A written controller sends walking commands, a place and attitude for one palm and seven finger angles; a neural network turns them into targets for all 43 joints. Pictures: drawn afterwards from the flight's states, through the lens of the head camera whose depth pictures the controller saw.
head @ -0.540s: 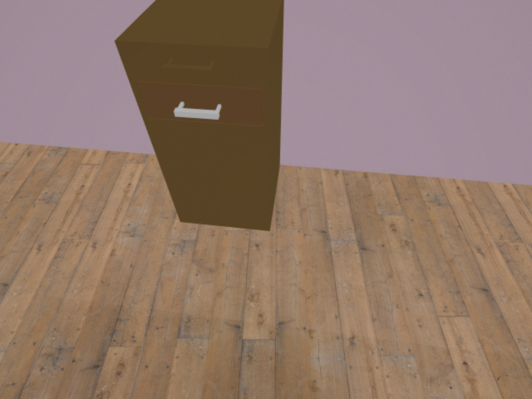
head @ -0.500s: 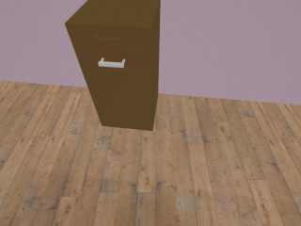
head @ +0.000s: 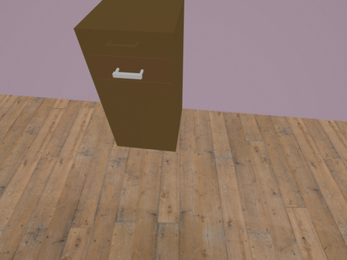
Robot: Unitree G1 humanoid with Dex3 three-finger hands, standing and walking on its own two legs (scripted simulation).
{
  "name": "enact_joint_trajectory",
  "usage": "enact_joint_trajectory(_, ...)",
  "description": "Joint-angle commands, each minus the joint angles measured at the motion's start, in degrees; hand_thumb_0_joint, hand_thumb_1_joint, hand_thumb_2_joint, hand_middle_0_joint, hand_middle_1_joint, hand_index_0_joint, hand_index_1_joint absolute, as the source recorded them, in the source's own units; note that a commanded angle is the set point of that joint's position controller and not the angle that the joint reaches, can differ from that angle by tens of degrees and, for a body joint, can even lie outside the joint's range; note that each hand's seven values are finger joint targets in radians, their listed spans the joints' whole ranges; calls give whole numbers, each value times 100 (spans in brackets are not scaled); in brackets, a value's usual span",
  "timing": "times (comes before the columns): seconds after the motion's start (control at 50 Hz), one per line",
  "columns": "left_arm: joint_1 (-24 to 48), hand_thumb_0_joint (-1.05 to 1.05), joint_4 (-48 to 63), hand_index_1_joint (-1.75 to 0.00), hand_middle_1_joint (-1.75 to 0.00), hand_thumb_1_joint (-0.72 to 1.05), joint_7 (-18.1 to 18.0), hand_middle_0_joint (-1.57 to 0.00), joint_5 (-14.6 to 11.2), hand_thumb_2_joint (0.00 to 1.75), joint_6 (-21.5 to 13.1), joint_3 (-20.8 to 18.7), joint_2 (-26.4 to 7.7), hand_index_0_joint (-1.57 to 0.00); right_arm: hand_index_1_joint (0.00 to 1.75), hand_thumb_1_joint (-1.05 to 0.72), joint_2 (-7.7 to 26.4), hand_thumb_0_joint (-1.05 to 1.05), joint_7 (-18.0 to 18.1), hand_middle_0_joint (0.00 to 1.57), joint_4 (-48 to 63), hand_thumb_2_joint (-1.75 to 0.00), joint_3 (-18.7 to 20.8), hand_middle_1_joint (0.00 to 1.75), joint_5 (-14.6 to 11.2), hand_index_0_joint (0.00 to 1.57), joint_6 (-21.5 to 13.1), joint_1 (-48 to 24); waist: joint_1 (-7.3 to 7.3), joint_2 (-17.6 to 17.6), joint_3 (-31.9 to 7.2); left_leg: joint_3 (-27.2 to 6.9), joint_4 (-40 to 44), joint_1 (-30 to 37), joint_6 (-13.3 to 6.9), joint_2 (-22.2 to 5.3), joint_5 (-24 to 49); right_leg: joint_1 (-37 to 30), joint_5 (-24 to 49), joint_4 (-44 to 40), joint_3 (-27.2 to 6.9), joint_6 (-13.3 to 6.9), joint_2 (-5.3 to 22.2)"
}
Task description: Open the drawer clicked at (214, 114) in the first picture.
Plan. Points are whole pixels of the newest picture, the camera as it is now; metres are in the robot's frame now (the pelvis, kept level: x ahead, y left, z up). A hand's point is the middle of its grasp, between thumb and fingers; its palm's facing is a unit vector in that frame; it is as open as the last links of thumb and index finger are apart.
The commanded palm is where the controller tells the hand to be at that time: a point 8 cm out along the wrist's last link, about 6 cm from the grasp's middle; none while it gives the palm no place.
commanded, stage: look at it before walking up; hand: left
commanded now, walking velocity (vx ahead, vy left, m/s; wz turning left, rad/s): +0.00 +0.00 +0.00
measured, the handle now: (128, 73) +0.92 +0.27 -0.11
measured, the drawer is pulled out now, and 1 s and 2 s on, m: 0.00 0.00 0.00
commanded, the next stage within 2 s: take the last steps up to it in 0.30 s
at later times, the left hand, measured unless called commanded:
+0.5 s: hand out of the picture +0.00 +0.17 -0.17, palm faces +0.04 -0.98 -0.21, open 7.4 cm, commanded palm none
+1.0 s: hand out of the picture +0.14 +0.24 -0.17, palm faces +0.05 -0.98 -0.18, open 7.3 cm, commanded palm none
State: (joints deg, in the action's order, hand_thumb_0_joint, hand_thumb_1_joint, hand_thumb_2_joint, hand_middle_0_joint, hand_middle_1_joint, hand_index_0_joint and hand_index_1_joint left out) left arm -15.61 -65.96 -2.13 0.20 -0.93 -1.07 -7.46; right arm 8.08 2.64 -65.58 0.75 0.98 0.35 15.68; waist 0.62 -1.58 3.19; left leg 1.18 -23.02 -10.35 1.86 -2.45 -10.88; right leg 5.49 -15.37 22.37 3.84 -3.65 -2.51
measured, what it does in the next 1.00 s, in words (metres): walks ahead: left foot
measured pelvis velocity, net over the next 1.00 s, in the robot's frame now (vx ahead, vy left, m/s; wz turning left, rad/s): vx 0.12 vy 0.06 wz -0.01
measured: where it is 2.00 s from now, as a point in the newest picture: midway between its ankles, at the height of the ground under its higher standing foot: (169, 240)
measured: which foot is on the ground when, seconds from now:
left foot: down 0.00-0.54, up 0.56-0.76, down 0.78-1.00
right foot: down 0.00-0.78, up 0.80-1.00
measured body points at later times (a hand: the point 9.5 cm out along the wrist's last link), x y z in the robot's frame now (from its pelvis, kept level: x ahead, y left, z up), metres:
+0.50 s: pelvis +0.00 +0.00 +0.00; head +0.02 -0.01 +0.45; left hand +0.00 +0.22 -0.16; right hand -0.01 -0.22 -0.17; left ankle +0.02 +0.14 -0.74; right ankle -0.03 -0.07 -0.74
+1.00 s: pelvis +0.12 +0.06 +0.00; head +0.16 +0.06 +0.45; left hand +0.14 +0.29 -0.16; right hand +0.07 -0.14 -0.16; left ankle +0.08 +0.15 -0.74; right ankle +0.14 -0.06 -0.68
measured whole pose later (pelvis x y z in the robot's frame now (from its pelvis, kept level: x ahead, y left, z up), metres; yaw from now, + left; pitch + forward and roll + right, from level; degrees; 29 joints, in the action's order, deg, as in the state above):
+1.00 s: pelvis +0.12 +0.06 +0.00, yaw +0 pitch +1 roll +0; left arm -14.2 -61.2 0.2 1.3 -0.7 -3.9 -8.8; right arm 5.4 1.7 -63.5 1.0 1.9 -4.1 22.4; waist 0.3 0.3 3.8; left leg 8.3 -21.3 -7.2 -2.7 0.3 -15.1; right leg 30.4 -18.0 58.8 4.2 -1.4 4.5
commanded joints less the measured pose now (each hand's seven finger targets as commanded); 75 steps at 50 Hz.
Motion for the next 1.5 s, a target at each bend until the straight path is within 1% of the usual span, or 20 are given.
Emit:
enact_joint_trajectory(0.0, -432, 0, 114, -30, -30, 90, -45, -20, 12, 90, -37, -112, -686, -20, 30, -90, 484, 0, 23, 20, 74, -90, 92, 30, -12, 20, -38, 423, -27, 125, 197, -295, 195, 217, -285, -338, 663, 507, 939, -621, -617, 63, 797)
enact_joint_trajectory(0.44, -564, 0, 58, -30, -30, 90, -61, -20, 21, 90, -31, -82, -565, -20, 30, -90, 305, 0, -4, 20, 3, -90, 61, 30, 3, 20, 3, 580, -37, 244, 131, -128, 44, 135, -230, -218, 147, 402, 310, -772, -712, 133, 857)
enact_joint_trajectory(0.52, -854, 0, 81, -30, -30, 90, -13, -20, 78, 90, 37, -235, -803, -20, 30, -90, 308, 0, -111, 20, 167, -90, 119, 30, 72, 20, 57, 366, -271, 849, 716, 241, -986, -1061, -218, 59, -1071, 423, -2103, -1385, -1623, -322, 1461)
enact_joint_trajectory(0.58, -984, 0, 147, -30, -30, 90, 9, -20, 128, 90, -33, -313, -809, -20, 30, -90, 355, 0, -161, 20, 426, -90, 199, 30, 53, 20, 5, 64, -352, 753, 887, 91, -1975, -1918, -233, -132, -1445, 133, -1684, -1437, -2104, -849, 1958)
enact_joint_trajectory(0.66, -1013, 0, 204, -30, -30, 90, 35, -20, 154, 90, -152, -418, -889, -20, 30, -90, 267, 0, -226, 20, 648, -90, 246, 30, 4, 20, -109, 4, -268, 626, 720, 69, -1659, -1907, -251, -294, -1412, -177, -349, -1039, -1821, -993, 2170)
enact_joint_trajectory(0.72, -805, 0, 241, -30, -30, 90, 92, -20, 104, 90, -152, -410, -813, -20, 30, -90, 185, 0, -218, 20, 463, -90, 210, 30, 6, 20, -205, 709, 101, 455, 423, 517, -411, -85, -280, 30, -487, 810, 78, -180, -882, -536, 1572)
enact_joint_trajectory(0.74, -745, 0, 287, -30, -30, 90, 125, -20, 98, 90, -141, -375, -634, -20, 30, -90, 363, 0, -171, 20, 230, -90, 262, 30, 15, 20, -262, 1314, 320, -216, 219, 191, -105, 974, -427, -62, -624, 1555, 70, 796, -491, -318, 1079)
enact_joint_trajectory(0.76, -614, 0, 466, -30, -30, 90, 161, -20, 71, 90, -141, -329, -389, -20, 30, -90, 854, 0, -100, 20, 15, -90, 390, 30, 105, 20, -302, 2095, 579, -1529, 35, -1430, 382, 1643, -920, -1221, -1035, 2593, -847, 2375, 193, -2, 378)
enact_joint_trajectory(0.78, -197, 0, 721, -30, -30, 90, 165, -20, 82, 90, -163, -271, -353, -20, 30, -90, 1012, 0, -34, 20, -70, -90, 405, 30, 133, 20, -263, 2608, 737, -1796, 74, -2583, 1074, 1702, -1457, -2017, -1085, 3295, -1937, 3813, 207, 76, 110)
enact_joint_trajectory(0.8, 39, 0, 756, -30, -30, 90, 155, -20, 125, 90, -177, -285, -375, -20, 30, -90, 930, 0, -48, 20, -2, -90, 351, 30, 118, 20, -255, 2356, 617, -1292, 290, -2601, 1197, 1229, -1576, -2112, -1194, 3431, -1697, 4484, -227, -25, 474)
enact_joint_trajectory(0.86, 114, 0, 758, -30, -30, 90, 247, -20, 139, 90, -156, -286, -269, -20, 30, -90, 562, 0, -62, 20, 281, -90, 229, 30, 93, 20, -399, 1443, 142, 41, 629, -1567, 1394, 213, -1349, -1719, -409, 3311, -635, 4583, -319, 88, 881)
enact_joint_trajectory(0.96, 196, 0, 900, -30, -30, 90, 309, -20, 110, 90, -67, -254, -159, -20, 30, -90, 514, 0, -45, 20, 157, -90, 202, 30, 53, 20, -498, 1368, -28, -361, 170, -249, 1201, 502, -1245, -1210, 1121, 2809, 1, 3068, 12, 263, 842)
enact_joint_trajectory(1.06, 869, 0, 1164, -30, -30, 90, 317, -20, 112, 90, -80, -271, -249, -20, 30, -90, 443, 0, -65, 20, 9, -90, 207, 30, 81, 20, -432, 1572, 125, -426, 350, -23, 1012, 565, -1123, -1216, 1355, 2343, 327, 1820, 307, 208, 640)
enact_joint_trajectory(1.12, 446, 0, 1065, -30, -30, 90, 309, -20, 120, 90, -110, -329, -421, -20, 30, -90, 515, 0, -60, 20, -29, -90, 198, 30, 66, 20, -390, 1530, -158, -108, 190, 152, 208, 291, -965, -1129, 1905, 1072, 497, 1184, 453, 99, 387)
enact_joint_trajectory(1.14, -253, 0, 877, -30, -30, 90, 286, -20, 125, 90, -169, -399, -637, -20, 30, -90, 528, 0, -81, 20, -12, -90, 209, 30, 17, 20, -394, 1418, -506, 209, -160, 336, -689, -39, -808, -847, 2044, 46, 649, 845, 242, -16, 412)
enact_joint_trajectory(1.16, -1123, 0, 635, -30, -30, 90, 232, -20, 180, 90, -234, -533, -1101, -20, 30, -90, 381, 0, -120, 20, 81, -90, 202, 30, -65, 20, -415, 1372, -850, 1025, -756, 735, -2238, -1099, -556, -294, 996, -1384, 577, 589, -1168, -419, 1423)
enact_joint_trajectory(1.18, -1610, 0, 487, -30, -30, 90, 181, -20, 113, 90, -214, -662, -1650, -20, 30, -90, 218, 0, -160, 20, 290, -90, 194, 30, -108, 20, -408, 1402, -858, 2117, -1172, 800, -4167, -2134, -348, 353, -2198, -1989, 641, -454, -3203, -1049, 2874)
enact_joint_trajectory(1.2, -1336, 0, 532, -30, -30, 90, 119, -20, 37, 90, -182, -621, -1559, -20, 30, -90, 447, 0, -172, 20, 358, -90, 253, 30, -48, 20, -320, 1028, -789, 1298, -711, 58, -4974, -2505, -370, 55, -2329, -1476, 182, -706, -3327, -1144, 2887)
enact_joint_trajectory(1.32, 123, 0, 874, -30, -30, 90, 78, -20, 128, 90, -273, -375, -732, -20, 30, -90, -60, 0, -253, 20, 339, -90, 205, 30, 14, 20, -79, 892, 80, 833, 7, 83, -3196, -1223, -139, -452, -1035, 1269, 741, -1113, -932, -634, 1944)
enact_joint_trajectory(1.48, -29, 0, 698, -30, -30, 90, 185, -20, 86, 90, -218, -429, -807, -20, 30, -90, 248, 0, -265, 20, 476, -90, 220, 30, 31, 20, -290, 730, 97, 367, -228, 547, -311, 374, -55, -45, 72, 1285, 378, -155, -421, -316, 1396)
